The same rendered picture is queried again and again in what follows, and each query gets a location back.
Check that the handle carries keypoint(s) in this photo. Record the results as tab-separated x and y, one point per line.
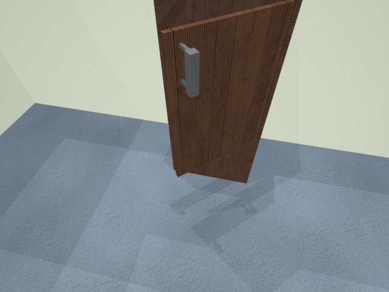
191	82

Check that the cupboard door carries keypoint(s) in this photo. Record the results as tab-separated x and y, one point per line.
239	54

